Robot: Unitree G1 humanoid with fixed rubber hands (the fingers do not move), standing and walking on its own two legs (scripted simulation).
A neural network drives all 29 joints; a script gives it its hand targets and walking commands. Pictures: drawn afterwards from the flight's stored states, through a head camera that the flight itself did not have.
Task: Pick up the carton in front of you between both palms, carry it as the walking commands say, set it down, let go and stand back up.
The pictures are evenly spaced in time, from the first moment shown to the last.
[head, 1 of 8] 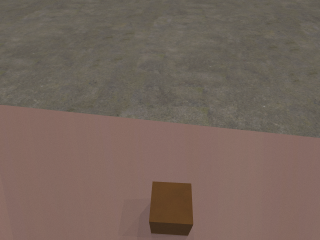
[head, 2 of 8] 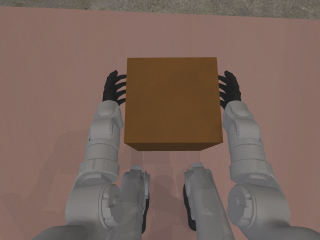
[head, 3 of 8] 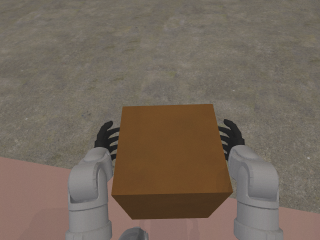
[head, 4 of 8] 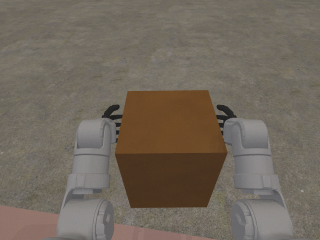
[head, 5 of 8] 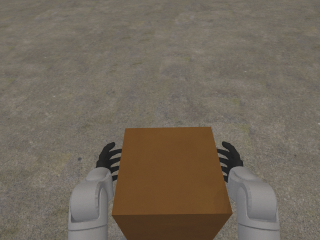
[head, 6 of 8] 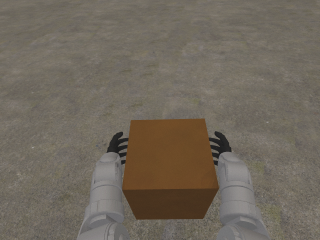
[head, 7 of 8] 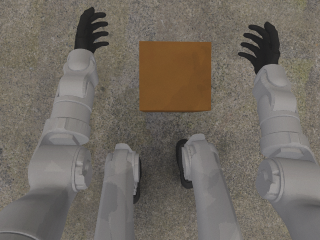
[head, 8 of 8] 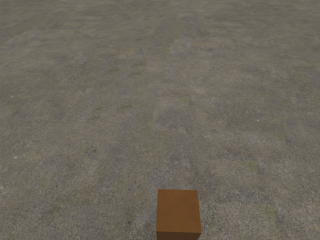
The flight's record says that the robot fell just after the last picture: no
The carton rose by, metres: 0.70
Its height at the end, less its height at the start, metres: -0.10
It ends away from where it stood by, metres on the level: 3.30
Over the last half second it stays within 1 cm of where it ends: yes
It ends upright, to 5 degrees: yes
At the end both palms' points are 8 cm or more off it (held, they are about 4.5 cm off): yes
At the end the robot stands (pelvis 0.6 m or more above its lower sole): yes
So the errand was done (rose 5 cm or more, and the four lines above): yes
